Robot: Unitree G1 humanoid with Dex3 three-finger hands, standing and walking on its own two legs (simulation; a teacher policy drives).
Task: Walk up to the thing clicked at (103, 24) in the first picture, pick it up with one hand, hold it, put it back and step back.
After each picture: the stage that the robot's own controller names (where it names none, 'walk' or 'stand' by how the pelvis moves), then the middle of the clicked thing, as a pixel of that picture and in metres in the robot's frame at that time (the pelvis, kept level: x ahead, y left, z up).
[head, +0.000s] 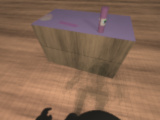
stand; (102, 20) +0.96 -0.06 +0.14
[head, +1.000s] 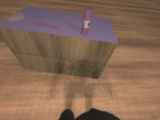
walk; (86, 22) +0.86 +0.10 +0.15
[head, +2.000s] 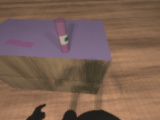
walk; (62, 37) +0.54 +0.23 +0.17
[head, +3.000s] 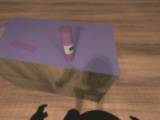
stand; (67, 46) +0.45 +0.20 +0.15
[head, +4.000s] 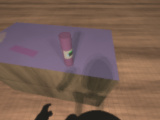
stand; (67, 51) +0.44 +0.18 +0.14
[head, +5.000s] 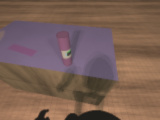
stand; (65, 51) +0.43 +0.20 +0.14
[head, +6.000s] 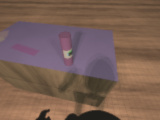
stand; (67, 51) +0.44 +0.20 +0.13
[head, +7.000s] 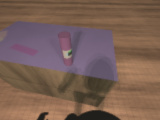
stand; (66, 51) +0.44 +0.20 +0.14
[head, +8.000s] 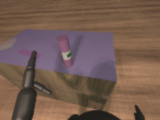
rise first; (66, 53) +0.43 +0.24 +0.14
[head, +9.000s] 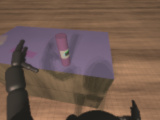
go down; (63, 51) +0.45 +0.22 +0.14
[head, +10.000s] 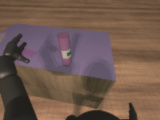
go down; (65, 51) +0.44 +0.21 +0.14
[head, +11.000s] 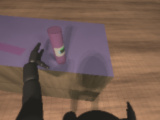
close in; (58, 48) +0.43 +0.23 +0.15
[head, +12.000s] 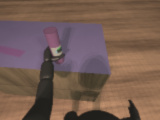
close; (55, 48) +0.44 +0.24 +0.16
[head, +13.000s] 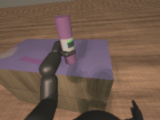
lift; (67, 42) +0.34 +0.15 +0.33
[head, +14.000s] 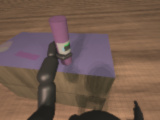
hold; (63, 44) +0.33 +0.18 +0.30
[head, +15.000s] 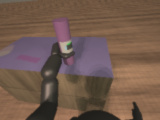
hold; (65, 44) +0.35 +0.17 +0.30
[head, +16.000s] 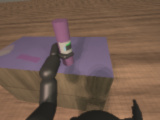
hold; (64, 45) +0.35 +0.17 +0.30
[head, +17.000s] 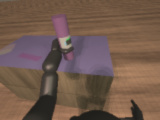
crouch; (64, 40) +0.38 +0.18 +0.31
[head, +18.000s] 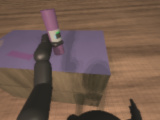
crouch; (54, 34) +0.44 +0.24 +0.29
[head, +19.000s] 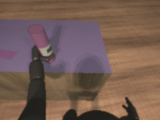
lower; (44, 47) +0.41 +0.28 +0.18
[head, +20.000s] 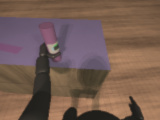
lower; (52, 45) +0.44 +0.25 +0.18
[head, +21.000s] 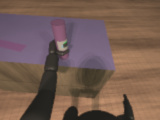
lower; (61, 42) +0.46 +0.20 +0.18
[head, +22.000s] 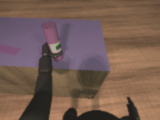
lower; (54, 44) +0.45 +0.23 +0.17
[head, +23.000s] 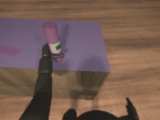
open; (54, 45) +0.45 +0.24 +0.17
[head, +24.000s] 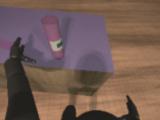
sink last; (55, 41) +0.44 +0.22 +0.17
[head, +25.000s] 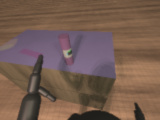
sink last; (67, 51) +0.46 +0.24 +0.14
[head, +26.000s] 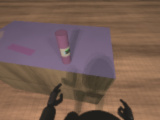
stand; (64, 49) +0.44 +0.23 +0.14
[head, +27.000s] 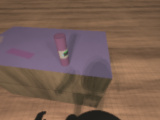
stand; (62, 51) +0.44 +0.23 +0.14
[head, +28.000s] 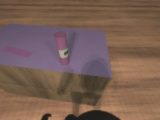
stand; (63, 50) +0.45 +0.23 +0.14
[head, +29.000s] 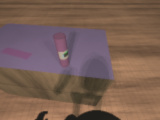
stand; (62, 52) +0.43 +0.22 +0.13
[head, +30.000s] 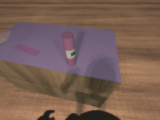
stand; (70, 51) +0.44 +0.18 +0.14
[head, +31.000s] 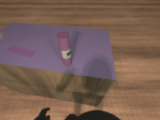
stand; (65, 51) +0.44 +0.21 +0.14
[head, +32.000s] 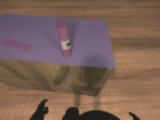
walk; (65, 42) +0.48 +0.21 +0.15
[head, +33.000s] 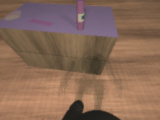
walk; (80, 16) +0.82 +0.19 +0.15
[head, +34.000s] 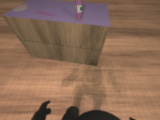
stand; (78, 7) +1.05 +0.22 +0.16
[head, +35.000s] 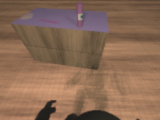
stand; (79, 15) +1.06 +0.22 +0.13
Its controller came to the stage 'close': yes
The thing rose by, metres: 0.23
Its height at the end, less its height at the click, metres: +0.00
